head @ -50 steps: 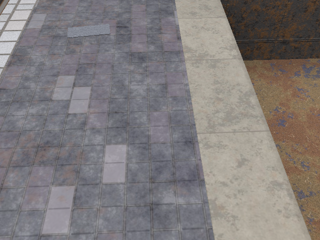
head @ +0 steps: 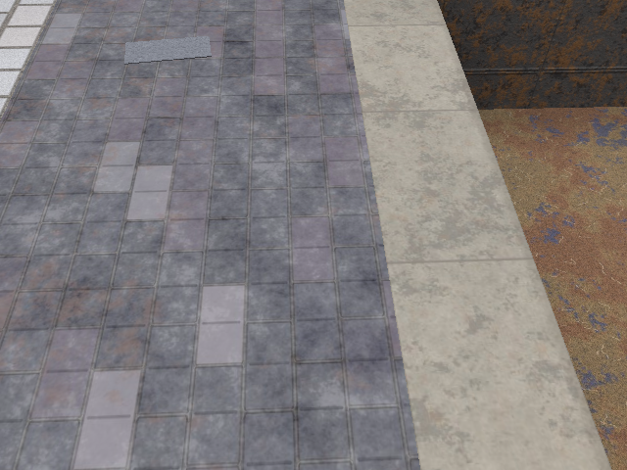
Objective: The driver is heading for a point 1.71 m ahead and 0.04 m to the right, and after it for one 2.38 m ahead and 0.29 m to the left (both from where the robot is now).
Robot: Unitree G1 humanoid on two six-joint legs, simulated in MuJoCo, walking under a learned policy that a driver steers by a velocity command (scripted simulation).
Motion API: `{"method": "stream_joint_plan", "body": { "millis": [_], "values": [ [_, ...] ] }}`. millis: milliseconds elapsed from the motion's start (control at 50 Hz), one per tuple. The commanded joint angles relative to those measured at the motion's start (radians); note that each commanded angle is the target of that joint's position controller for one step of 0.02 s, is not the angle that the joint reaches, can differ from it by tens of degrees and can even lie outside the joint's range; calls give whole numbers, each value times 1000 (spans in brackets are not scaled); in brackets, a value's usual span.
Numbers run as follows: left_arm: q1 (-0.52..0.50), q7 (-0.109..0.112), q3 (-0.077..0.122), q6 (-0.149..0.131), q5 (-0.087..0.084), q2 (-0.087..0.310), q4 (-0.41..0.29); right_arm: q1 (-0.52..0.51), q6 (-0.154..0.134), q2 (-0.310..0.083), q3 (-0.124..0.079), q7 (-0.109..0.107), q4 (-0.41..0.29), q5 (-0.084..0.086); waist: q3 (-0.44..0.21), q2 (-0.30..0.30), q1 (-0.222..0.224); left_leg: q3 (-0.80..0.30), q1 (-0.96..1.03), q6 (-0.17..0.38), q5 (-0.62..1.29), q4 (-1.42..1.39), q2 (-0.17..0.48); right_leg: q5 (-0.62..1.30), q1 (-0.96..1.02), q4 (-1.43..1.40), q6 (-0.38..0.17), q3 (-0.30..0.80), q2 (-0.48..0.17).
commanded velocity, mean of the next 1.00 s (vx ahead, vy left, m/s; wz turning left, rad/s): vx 0.18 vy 0.00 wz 0.00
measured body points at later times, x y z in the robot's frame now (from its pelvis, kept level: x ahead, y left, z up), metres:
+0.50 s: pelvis -0.02 +0.00 +0.00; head -0.01 +0.00 +0.45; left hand -0.06 +0.21 -0.16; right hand -0.04 -0.22 -0.16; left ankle -0.04 +0.09 -0.74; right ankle -0.08 -0.12 -0.74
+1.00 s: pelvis +0.12 -0.05 +0.00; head +0.15 -0.07 +0.45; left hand +0.00 +0.15 -0.13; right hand +0.23 -0.28 -0.15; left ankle +0.21 +0.06 -0.69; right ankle +0.00 -0.12 -0.74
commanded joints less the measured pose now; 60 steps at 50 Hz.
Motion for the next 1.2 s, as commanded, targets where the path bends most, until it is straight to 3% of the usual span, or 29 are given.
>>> {"method": "stream_joint_plan", "body": {
  "millis": [20,400,420,480,520,560,580,620,640,660,700,720,740,760,780,820,840,860,920,940,980,1020,1080,1100,1120,1140,1160,1180,1200],
  "values": [
    [115,4,7,5,1,61,13,99,2,-85,-15,-3,3,0,9,20,3,-114,71,22,577,-28,149,415,-47,-23,-26,38,-84],
    [88,-1,-1,7,6,63,27,82,16,-86,-15,6,16,-1,49,13,-4,-116,37,13,352,-87,138,294,-79,-78,-31,50,-91],
    [96,-2,-3,7,8,58,30,88,17,-83,-14,7,19,-2,33,15,-4,-114,42,16,261,-96,128,217,-77,-86,-35,46,-82],
    [103,-9,9,11,17,71,19,102,30,-121,-34,14,15,-4,82,34,-12,-131,-25,62,-226,-82,93,-148,-165,-16,-77,23,-25],
    [82,-21,8,7,24,58,-11,156,33,-132,-44,22,14,-3,169,67,-37,-244,-71,112,-487,-125,150,-309,-312,67,-97,26,-6],
    [39,-33,-1,-11,36,18,-53,236,27,-161,-57,27,28,-7,190,150,-66,-451,-21,189,-591,-230,279,-203,-425,229,-90,-54,22],
    [1,-39,2,-22,40,26,-75,255,23,-168,-63,30,30,-12,185,152,-77,-532,-35,224,-584,-279,333,-154,-431,293,-87,-69,13],
    [-22,-54,14,-40,32,52,-106,215,11,-185,-69,35,8,-23,162,121,-55,-552,-74,241,-494,-309,362,-161,-421,371,-91,-38,-17],
    [-1,-60,16,-48,27,49,-112,176,5,-190,-70,36,-6,-20,153,124,-27,-514,-98,227,-441,-298,355,-154,-388,344,-95,-32,-30],
    [34,-64,18,-55,20,44,-107,127,0,-183,-69,37,-22,-10,143,116,7,-437,-146,195,-382,-284,321,-122,-302,262,-98,-42,-29],
    [207,-62,25,-61,7,19,-43,22,-4,-168,-68,40,-56,7,115,81,97,-248,-337,126,-289,-165,200,28,38,49,-95,-105,43],
    [306,-54,39,-62,13,54,-12,-15,-13,-140,-60,42,-78,2,98,6,135,-160,-455,92,-243,-14,134,1,191,-28,-98,-19,-1],
    [417,-44,63,-68,24,150,-4,-38,-26,-63,-37,50,-114,4,39,-230,170,10,-557,41,-202,325,14,-280,272,-247,-140,370,-257],
    [433,-45,77,-52,18,197,9,-43,-26,-110,-47,56,-137,-24,107,-235,145,18,-649,43,-255,513,14,-418,180,-314,-210,590,-376],
    [323,-45,66,-48,20,151,-23,-49,-29,-128,-51,67,-136,-41,180,-91,79,-27,-656,48,-172,620,76,-411,81,-314,-218,546,-361],
    [203,-49,55,-64,14,127,-68,-15,-41,-91,-44,83,-120,-26,172,-20,15,-44,-611,36,-18,633,115,-167,30,-327,-185,368,-277],
    [198,-48,48,-74,13,110,-70,-15,-39,-102,-49,89,-117,-27,153,-13,5,-31,-598,25,25,624,121,-38,43,-326,-171,295,-248],
    [212,-47,43,-82,13,98,-62,-15,-34,-104,-51,92,-115,-28,128,-19,1,-14,-591,17,56,624,118,94,64,-313,-161,229,-220],
    [279,-42,24,-90,12,77,-28,-47,-20,-90,-52,82,-129,-24,96,-48,-10,49,-570,-5,77,597,81,774,85,-200,-135,62,-181],
    [284,-41,19,-89,14,75,-24,-90,-17,-80,-47,78,-146,-19,97,-62,-5,70,-547,-10,88,548,66,888,61,-181,-124,26,-166],
    [270,-34,7,-85,17,70,-24,-188,-15,-60,-32,73,-183,-11,110,-86,8,108,-464,-13,130,387,36,988,-5,-156,-102,-25,-130],
    [276,-25,4,-83,19,86,-18,-222,-14,-63,-22,65,-191,-3,92,-119,19,138,-349,-3,177,245,-4,1060,-25,-104,-91,-40,-115],
    [236,-16,12,-90,10,126,-22,-48,-21,-124,-35,46,-132,-1,-9,-150,-53,99,-143,46,216,164,-31,1183,7,69,-84,-4,-152],
    [201,-19,15,-88,1,134,-27,43,-31,-140,-42,42,-101,-7,-38,-126,-106,81,-56,62,301,59,-15,1115,11,182,-80,-6,-148],
    [192,-24,13,-88,-10,126,-30,127,-45,-168,-51,38,-71,-24,-82,-89,-139,30,89,79,481,-16,51,902,-56,331,-72,-13,-114],
    [238,-22,5,-84,-21,76,-53,223,-54,-249,-67,40,-56,-43,-205,76,-131,-189,310,152,1043,91,311,278,-214,636,-54,-68,-17],
    [406,-20,6,-58,-57,23,-13,198,-47,-225,-57,47,-63,-11,-375,164,-48,-426,380,326,1260,71,496,-280,-279,861,-41,-3,73],
    [366,-19,16,-37,-11,67,-5,83,-36,-205,-56,51,-96,20,-283,75,-29,-395,189,342,918,-26,460,-221,-279,877,-38,38,31],
    [251,-25,20,-29,23,67,-31,-26,-32,-149,-39,46,-119,19,-113,67,-20,-345,30,313,657,-110,408,-184,-326,850,-36,30,14]
  ]
}}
